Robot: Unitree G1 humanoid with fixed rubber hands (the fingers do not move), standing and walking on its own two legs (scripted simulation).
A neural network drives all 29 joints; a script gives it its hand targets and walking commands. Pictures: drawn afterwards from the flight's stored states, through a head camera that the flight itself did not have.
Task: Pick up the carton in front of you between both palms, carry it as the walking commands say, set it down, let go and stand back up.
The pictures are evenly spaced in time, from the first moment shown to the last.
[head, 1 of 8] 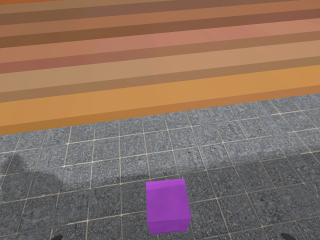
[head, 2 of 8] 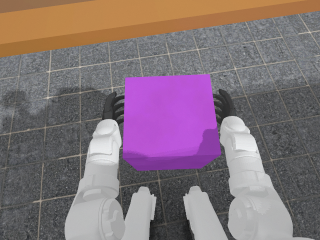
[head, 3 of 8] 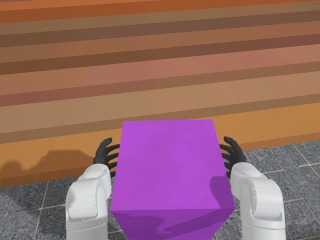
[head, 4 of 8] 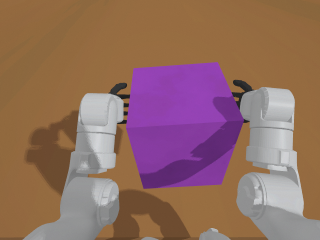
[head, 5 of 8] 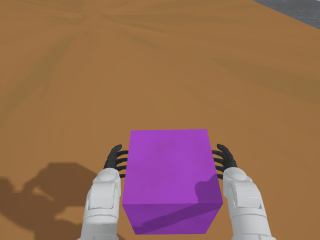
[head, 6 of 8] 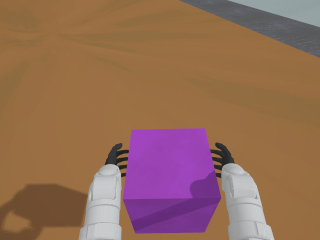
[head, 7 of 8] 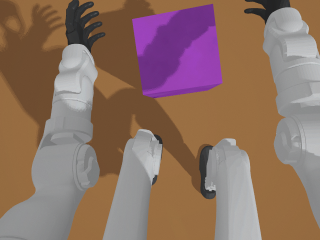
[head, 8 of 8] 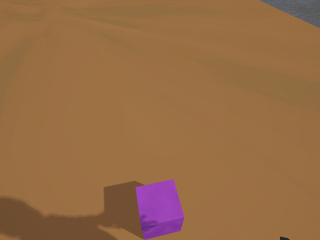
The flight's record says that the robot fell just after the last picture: no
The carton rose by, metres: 1.61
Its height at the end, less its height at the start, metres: +0.86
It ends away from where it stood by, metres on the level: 4.68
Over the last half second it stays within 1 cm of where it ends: yes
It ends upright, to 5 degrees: yes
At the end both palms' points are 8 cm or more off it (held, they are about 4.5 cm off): yes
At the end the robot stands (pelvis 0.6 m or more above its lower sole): yes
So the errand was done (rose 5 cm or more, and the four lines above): yes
